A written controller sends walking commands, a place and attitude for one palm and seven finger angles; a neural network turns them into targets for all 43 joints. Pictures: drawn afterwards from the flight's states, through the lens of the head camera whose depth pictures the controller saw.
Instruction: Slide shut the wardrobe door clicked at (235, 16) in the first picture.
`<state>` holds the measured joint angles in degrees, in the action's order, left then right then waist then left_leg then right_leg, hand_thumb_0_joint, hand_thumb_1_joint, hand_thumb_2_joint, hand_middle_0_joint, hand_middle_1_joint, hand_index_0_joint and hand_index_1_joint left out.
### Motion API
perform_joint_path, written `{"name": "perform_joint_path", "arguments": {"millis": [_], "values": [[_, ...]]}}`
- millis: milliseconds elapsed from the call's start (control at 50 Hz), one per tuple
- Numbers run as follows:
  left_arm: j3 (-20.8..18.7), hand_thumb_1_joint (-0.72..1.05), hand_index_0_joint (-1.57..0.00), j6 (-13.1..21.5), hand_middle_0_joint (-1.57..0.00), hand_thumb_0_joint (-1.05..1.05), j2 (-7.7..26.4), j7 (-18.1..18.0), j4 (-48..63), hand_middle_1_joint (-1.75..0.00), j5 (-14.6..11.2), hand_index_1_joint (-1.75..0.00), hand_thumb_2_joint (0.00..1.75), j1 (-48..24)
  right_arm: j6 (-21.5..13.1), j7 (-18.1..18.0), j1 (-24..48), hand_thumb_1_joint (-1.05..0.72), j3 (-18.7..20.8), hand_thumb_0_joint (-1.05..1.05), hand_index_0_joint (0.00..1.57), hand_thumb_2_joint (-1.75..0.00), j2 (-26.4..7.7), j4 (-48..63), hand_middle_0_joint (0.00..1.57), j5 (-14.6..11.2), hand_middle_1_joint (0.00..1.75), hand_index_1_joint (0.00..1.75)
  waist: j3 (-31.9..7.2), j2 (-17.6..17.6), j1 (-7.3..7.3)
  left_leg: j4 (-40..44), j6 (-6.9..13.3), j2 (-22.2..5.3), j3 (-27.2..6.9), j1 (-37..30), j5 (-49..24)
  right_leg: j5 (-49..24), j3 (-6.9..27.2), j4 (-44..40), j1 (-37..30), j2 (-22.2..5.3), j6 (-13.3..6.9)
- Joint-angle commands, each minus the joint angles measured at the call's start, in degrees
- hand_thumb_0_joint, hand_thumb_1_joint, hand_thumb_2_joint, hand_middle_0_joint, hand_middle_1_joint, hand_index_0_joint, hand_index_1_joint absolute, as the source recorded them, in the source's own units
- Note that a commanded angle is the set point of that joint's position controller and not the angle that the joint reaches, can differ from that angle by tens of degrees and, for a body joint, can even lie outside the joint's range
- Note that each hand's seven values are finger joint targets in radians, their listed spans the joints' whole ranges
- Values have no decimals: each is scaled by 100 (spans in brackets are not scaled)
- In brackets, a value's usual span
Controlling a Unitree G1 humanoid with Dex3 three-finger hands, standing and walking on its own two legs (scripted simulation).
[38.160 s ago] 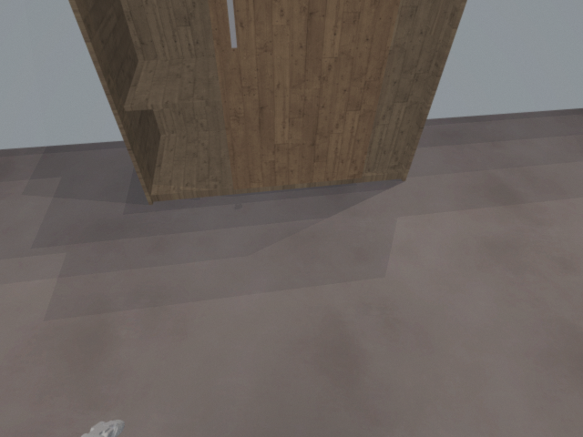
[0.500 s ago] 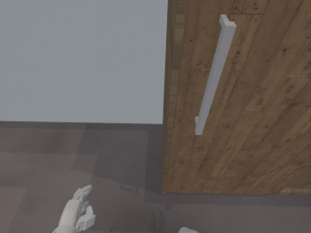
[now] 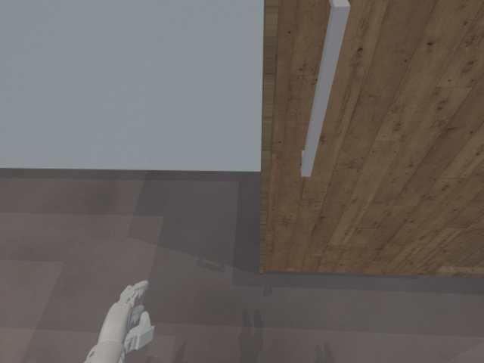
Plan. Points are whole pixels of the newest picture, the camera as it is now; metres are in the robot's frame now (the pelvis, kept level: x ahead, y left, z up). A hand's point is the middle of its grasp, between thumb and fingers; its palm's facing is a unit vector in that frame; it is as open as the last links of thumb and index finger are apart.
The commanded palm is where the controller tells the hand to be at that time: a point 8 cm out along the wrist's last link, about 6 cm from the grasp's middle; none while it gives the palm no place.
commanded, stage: stop stepping back and stand still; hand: right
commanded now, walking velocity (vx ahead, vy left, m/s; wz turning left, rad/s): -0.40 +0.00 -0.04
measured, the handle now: (317, 103) +0.50 -0.12 +0.15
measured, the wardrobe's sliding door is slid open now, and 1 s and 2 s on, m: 0.00 0.00 0.00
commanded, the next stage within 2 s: let the arm hang, fingers relaxed in 1.14 s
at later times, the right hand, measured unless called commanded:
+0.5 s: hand out of the picture +0.05 -0.27 +0.16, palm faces +0.54 +0.79 -0.30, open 7.4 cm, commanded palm +0.00 -0.29 +0.18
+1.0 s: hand out of the picture +0.00 -0.29 +0.15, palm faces +0.54 +0.77 -0.32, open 7.4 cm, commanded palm -0.06 -0.32 +0.18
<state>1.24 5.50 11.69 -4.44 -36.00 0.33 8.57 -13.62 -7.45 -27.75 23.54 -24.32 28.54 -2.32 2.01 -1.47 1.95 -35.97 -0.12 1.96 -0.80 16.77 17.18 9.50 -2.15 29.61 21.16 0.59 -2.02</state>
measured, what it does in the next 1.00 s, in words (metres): walks backwards: left foot, then right foot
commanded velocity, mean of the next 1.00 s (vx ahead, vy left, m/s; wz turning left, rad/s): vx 0.15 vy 0.00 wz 0.00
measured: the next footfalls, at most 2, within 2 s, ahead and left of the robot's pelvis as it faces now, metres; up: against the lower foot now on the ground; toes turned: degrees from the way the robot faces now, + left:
left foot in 0.30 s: -0.08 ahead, +0.10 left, +0.00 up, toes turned -2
right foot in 0.56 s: -0.11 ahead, -0.12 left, +0.00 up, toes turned -9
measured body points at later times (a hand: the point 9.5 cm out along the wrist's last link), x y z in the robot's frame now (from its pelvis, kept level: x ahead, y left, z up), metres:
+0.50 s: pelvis -0.13 +0.01 +0.01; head -0.17 +0.00 +0.45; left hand +0.01 +0.27 -0.07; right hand +0.02 -0.31 +0.18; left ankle -0.10 +0.12 -0.73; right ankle -0.13 -0.12 -0.70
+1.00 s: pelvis -0.18 -0.01 -0.01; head -0.20 -0.04 +0.43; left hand -0.01 +0.22 -0.09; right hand -0.03 -0.33 +0.17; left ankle -0.10 +0.10 -0.72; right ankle -0.15 -0.12 -0.74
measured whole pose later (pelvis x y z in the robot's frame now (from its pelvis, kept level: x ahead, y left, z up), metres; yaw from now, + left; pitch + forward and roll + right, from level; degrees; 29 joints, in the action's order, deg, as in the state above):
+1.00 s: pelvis -0.18 -0.01 -0.01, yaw -4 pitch -4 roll +1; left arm 0.5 7.0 11.9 -4.8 -38.3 1.3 15.3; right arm -10.3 -8.9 -26.5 21.9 -19.6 26.4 -0.4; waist -0.2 -2.8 0.8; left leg -42.2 2.1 -0.6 4.0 22.2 23.3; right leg 16.7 -3.3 37.3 16.7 -1.7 -1.7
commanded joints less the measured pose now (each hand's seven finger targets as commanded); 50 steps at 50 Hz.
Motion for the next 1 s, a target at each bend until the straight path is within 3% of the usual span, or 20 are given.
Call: {"name": "perform_joint_path", "arguments": {"millis": [0,60,140,200,240,280,300,380,500,540,580,680,700,740,800,900,920,940,960,980], "values": [[-448,90,-20,416,-20,0,750,149,842,-30,110,-30,90,-43,-471,-101,41,-90,755,0,20,-90,-982,1548,20,-25,30,30,-1765,1222,-12,-1702,74,72,-305,797,1461,-5420,1322,-615,-2398,-1781,-534],[-513,90,-20,423,-20,0,781,227,942,-30,55,-30,90,-36,-283,-99,-589,-90,906,0,20,-90,-1001,1874,20,-138,30,30,-1601,1173,-26,-1585,-38,51,-55,585,956,-4111,1337,-1045,-1880,-1718,-611],[-459,90,-20,351,-20,0,735,189,1172,-30,-26,-30,90,-219,-109,-179,-988,-90,1064,0,20,-90,-985,1700,20,-181,30,30,-900,1440,-145,-808,-34,47,334,-334,812,1537,1152,-2118,-111,-1394,-445],[-405,90,-20,251,-20,0,741,77,1125,-30,-11,-30,90,-243,42,-254,-749,-90,1042,0,20,-90,-958,1222,20,-90,30,30,-698,1693,-117,472,150,273,820,-1775,822,3370,803,-2326,1060,-932,-16],[-419,90,-20,204,-20,0,686,21,1052,-30,-1,-30,90,-185,88,-207,-521,-90,894,0,20,-90,-1000,1016,20,-41,30,30,-594,669,-115,1948,357,-196,335,-1363,956,2598,202,-962,597,-248,234],[-455,90,-20,143,-20,0,780,21,911,-30,-3,-30,90,-118,123,-179,-64,-90,795,0,20,-90,-1129,1076,20,-90,30,30,-266,-1325,-121,3285,1178,-2277,-2270,861,1699,1319,359,2927,246,241,291],[-426,90,-20,162,-20,0,859,40,787,-30,39,-30,90,-120,83,-183,482,-90,812,0,20,-90,-1227,1300,20,-97,30,30,-274,-936,-231,3016,1245,-2367,-1815,817,759,996,397,3774,622,138,310],[-395,90,-20,259,-20,0,806,-50,644,-30,-7,-30,90,-90,141,-156,807,-90,228,0,20,-90,-658,309,20,18,30,30,-104,-605,-369,2693,739,-1675,-743,1284,1993,701,285,2823,138,-332,186],[-384,90,-20,630,-20,0,738,-205,668,-30,70,-30,90,122,-101,-351,1033,-90,377,0,20,-90,-871,1098,20,172,30,30,-524,266,-267,1355,611,-1144,-497,350,1871,1482,-240,-828,-1269,-95,-157],[-408,90,-20,630,-20,0,926,-145,831,-30,58,-30,90,135,-211,-356,769,-90,532,0,20,-90,-933,1519,20,162,30,30,-419,2295,-262,-1051,109,-79,516,1253,1117,1527,2174,-1675,-1563,-1641,-791],[-361,90,-20,651,-20,0,640,-46,642,-30,88,-30,90,72,-296,-295,747,-90,897,0,20,-90,-1278,1588,20,201,30,30,-91,1990,-358,-2031,68,-232,252,1721,1250,889,2648,-1909,-1155,-1953,-1059],[-417,90,-20,438,-20,0,783,91,689,-30,4,-30,90,58,-128,-225,-316,-90,797,0,20,-90,-756,481,20,147,30,30,-156,1227,-93,272,75,-52,730,-1373,441,2634,606,-901,1148,-1067,-432],[-439,90,-20,362,-20,0,777,78,732,-30,15,-30,90,24,-101,-210,-383,-90,771,0,20,-90,-772,262,20,166,30,30,-171,744,-45,648,203,-164,379,-1887,808,2932,399,-79,1753,-745,-299],[-573,90,-20,215,-20,0,786,103,889,-30,-70,-30,90,-63,-6,-87,-150,-90,593,0,20,-90,-787,3,20,126,30,30,30,-1760,-86,2812,991,-2100,-3176,-578,2994,2313,23,3405,1938,115,-19],[-419,90,-20,257,-20,0,649,116,659,-30,45,-30,90,120,-154,-73,801,-90,716,0,20,-90,-981,370,20,100,30,30,-420,-1093,-355,2614,1031,-1878,-2141,360,2802,1342,278,3633,897,-301,48],[-287,90,-20,412,-20,0,638,-100,597,-30,93,-30,90,0,-142,-193,1260,-90,354,0,20,-90,-895,1306,20,163,30,30,-246,-97,-378,1604,674,-1261,-569,1720,2597,1354,-173,295,-1561,-181,-98],[-292,90,-20,497,-20,0,704,-145,667,-30,109,-30,90,-65,-216,-209,1433,-90,400,0,20,-90,-997,1735,20,158,30,30,-240,703,-377,753,542,-1012,-301,1460,2036,1408,67,-474,-1572,-243,-104],[-327,90,-20,573,-20,0,897,-109,681,-30,156,-30,90,9,-301,-255,1406,-90,504,0,20,-90,-1005,1965,20,166,30,30,-276,2264,-309,-907,249,-328,80,1632,1470,2189,1865,-1576,-1537,-1221,-418],[-293,90,-20,626,-20,0,738,-49,752,-30,147,-30,90,77,-382,-341,1532,-90,568,0,20,-90,-1080,2193,20,279,30,30,-112,2807,-288,-2124,83,-13,269,1752,1359,2018,2932,-2116,-1119,-1993,-804],[-323,90,-20,684,-20,0,646,-7,754,-30,137,-30,90,53,-387,-363,1404,-90,766,0,20,-90,-1276,2088,20,342,30,30,-111,1958,-229,-2550,77,-145,-26,1459,898,1217,2542,-1982,-761,-1934,-994]]}}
